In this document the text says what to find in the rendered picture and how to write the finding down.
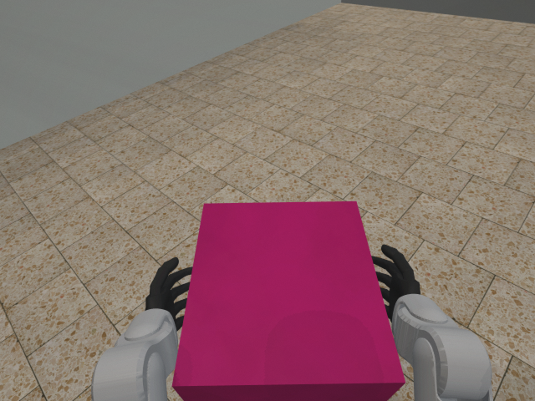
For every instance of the left robot hand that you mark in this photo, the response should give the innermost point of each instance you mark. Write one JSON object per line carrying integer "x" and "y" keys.
{"x": 162, "y": 296}

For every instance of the right robot hand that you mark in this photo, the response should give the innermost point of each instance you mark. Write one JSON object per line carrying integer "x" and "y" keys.
{"x": 401, "y": 283}

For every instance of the carton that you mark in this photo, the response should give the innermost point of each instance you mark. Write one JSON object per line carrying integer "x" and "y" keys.
{"x": 284, "y": 305}

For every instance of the left robot forearm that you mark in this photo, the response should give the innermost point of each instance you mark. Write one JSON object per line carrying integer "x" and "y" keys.
{"x": 137, "y": 367}

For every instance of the right robot forearm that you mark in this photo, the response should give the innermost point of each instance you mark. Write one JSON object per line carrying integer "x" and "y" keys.
{"x": 449, "y": 363}

